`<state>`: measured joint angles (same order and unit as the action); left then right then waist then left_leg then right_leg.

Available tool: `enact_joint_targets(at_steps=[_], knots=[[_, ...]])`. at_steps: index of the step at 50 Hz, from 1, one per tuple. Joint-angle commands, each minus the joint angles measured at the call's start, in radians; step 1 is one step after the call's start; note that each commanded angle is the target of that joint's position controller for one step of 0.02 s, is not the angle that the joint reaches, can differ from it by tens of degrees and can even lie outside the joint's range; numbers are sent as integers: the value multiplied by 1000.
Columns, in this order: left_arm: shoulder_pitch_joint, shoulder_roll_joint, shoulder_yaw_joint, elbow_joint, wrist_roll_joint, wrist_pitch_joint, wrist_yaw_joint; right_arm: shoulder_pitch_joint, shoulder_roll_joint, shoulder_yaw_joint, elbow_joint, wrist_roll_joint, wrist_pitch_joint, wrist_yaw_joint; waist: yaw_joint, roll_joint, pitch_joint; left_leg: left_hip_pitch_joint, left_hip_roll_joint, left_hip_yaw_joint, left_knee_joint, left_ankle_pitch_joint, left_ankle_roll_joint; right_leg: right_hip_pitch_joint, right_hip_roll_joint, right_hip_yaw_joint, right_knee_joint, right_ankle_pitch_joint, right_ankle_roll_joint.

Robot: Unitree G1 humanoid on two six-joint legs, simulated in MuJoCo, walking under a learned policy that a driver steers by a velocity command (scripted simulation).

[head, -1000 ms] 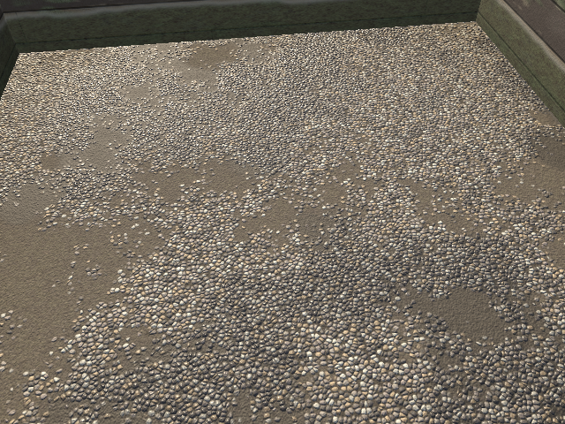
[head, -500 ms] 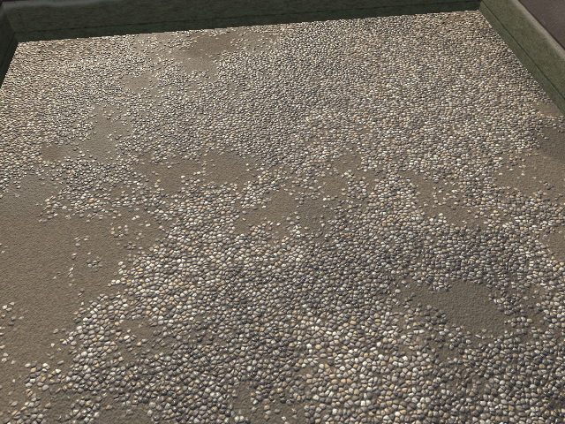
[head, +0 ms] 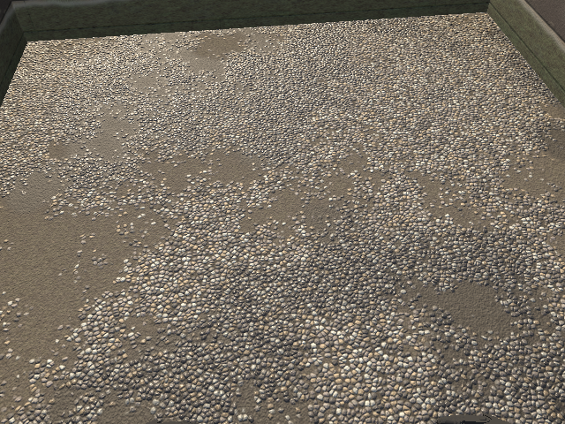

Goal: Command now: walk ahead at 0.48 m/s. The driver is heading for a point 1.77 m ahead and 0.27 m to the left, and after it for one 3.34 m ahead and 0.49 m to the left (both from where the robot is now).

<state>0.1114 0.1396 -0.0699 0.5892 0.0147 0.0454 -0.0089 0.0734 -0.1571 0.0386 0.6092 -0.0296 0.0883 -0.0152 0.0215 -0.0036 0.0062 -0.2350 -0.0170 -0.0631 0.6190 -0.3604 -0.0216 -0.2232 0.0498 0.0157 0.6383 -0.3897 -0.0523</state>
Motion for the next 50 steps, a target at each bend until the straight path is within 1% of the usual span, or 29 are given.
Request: enact_joint_targets(at_steps=[1, 2, 3, 4, 6, 7, 8, 9, 11, 13, 15, 18, 23, 29, 30, 31, 32, 34, 35, 37, 43, 50], knots=[[-79, 74, 20, -91, -11, -7, 12, -61, -57, -14, -77, 0, -23, 1, -21, -34, -55, 77, 7, -4, -53, 109, 24, -74, -95, 117, -166, 197, -25], [-71, 73, 19, -90, -9, -5, 12, -53, -58, -13, -71, 0, -25, 2, -21, -30, -43, 76, 10, -12, -63, 99, 26, -81, -96, 121, -176, 178, -26], [-111, 60, 12, -118, 2, -9, -4, -96, -68, -12, -96, 4, -18, 4, -4, -18, 6, 32, 31, -29, -61, 281, 25, -92, -87, 76, -132, 332, -21], [-73, 49, 10, -106, 13, -14, -9, -77, -66, -12, -87, 0, -17, 4, 4, -5, -51, 57, 44, -43, -71, 308, 31, -60, -86, 71, -131, 333, -19], [-48, 40, 5, -90, 17, -22, -11, -70, -54, -6, -81, -2, -17, 3, 5, 9, -72, 75, 56, -57, -112, 315, 30, -35, -92, 79, -164, 327, -12], [15, 47, 4, -49, 2, -21, 3, 4, -54, -7, -34, 0, -24, 1, -16, 15, -123, 150, 49, -63, -172, 122, 30, -23, -102, 115, -233, 169, -8], [-72, 50, 3, -85, 10, -22, -8, -85, -50, -1, -75, 0, -18, 3, -1, 1, 18, 61, 62, -71, -172, 300, 24, -53, -99, 97, -226, 321, -7], [-44, 43, 2, -73, 18, -23, -11, -67, -55, -2, -60, -3, -16, 3, 2, 11, -35, 83, 75, -82, -198, 306, 24, -7, -113, 102, -254, 336, -6], [-10, 60, 9, -48, 15, -26, -13, -31, -71, -9, -37, -3, -15, 4, -2, 3, -43, 116, 79, -85, -231, 320, 23, 24, -117, 107, -284, 389, -8], [9, 73, 16, -28, 9, -32, -13, 1, -81, -14, -18, -1, -18, 3, -6, -3, -73, 147, 84, -85, -254, 333, 24, 68, -125, 112, -306, 435, -13], [14, 77, 20, -15, 2, -33, -13, 16, -82, -18, -4, 3, -20, 3, -9, -8, -80, 158, 87, -82, -271, 334, 23, 86, -129, 113, -325, 457, -17], [17, 76, 25, -1, -3, -33, -14, 28, -81, -22, 7, 8, -20, 4, -10, -11, -86, 159, 90, -77, -285, 336, 22, 104, -133, 112, -341, 476, -21], [27, 86, 33, 13, -7, -28, -12, 45, -88, -27, 15, 11, -22, 1, -8, -6, -93, 149, 93, -70, -290, 357, 22, 125, -138, 109, -343, 517, -26], [38, 99, 39, 20, -6, -20, -8, 63, -101, -31, 15, 11, -20, -1, -6, -3, -86, 128, 93, -64, -285, 364, 22, 130, -139, 105, -333, 536, -31], [195, 152, 42, 70, 15, -10, -12, 155, -123, -9, 27, -29, -20, -13, -5, 32, -84, 163, 77, -78, -298, 313, 71, 147, -146, 168, -398, 591, -78], [182, 167, 49, 83, 3, -7, -12, 170, -120, -11, 35, -27, -23, -16, -24, 12, -33, 133, 85, -79, -315, 307, 74, 159, -153, 160, -403, 621, -89], [161, 160, 47, 73, 5, -5, -12, 170, -133, -8, 35, -24, -26, -17, -21, -2, -25, 119, 88, -81, -319, 311, 75, 173, -148, 153, -404, 627, -88], [161, 148, 45, 74, 10, -4, -8, 175, -145, -5, 36, -14, -34, -18, -18, -15, -34, 113, 91, -80, -324, 299, 72, 190, -140, 148, -409, 598, -81], [167, 150, 46, 78, 9, -3, -8, 177, -150, -5, 37, -10, -37, -18, -17, -14, -31, 110, 90, -78, -327, 288, 70, 190, -137, 147, -416, 577, -77], [182, 151, 46, 85, 9, 2, -4, 184, -152, -1, 38, -7, -42, -17, -17, -4, -22, 103, 89, -74, -334, 278, 69, 185, -130, 145, -422, 541, -73], [231, 158, 44, 97, 16, 13, 12, 224, -167, 5, 53, -3, -52, -11, -15, 4, -14, 108, 82, -66, -344, 293, 76, 169, -114, 137, -425, 485, -59], [280, 166, 40, 106, 19, 15, 25, 264, -180, 8, 74, -2, -50, -10, -16, 10, 2, 126, 75, -63, -357, 329, 84, 140, -102, 128, -421, 446, -43]])
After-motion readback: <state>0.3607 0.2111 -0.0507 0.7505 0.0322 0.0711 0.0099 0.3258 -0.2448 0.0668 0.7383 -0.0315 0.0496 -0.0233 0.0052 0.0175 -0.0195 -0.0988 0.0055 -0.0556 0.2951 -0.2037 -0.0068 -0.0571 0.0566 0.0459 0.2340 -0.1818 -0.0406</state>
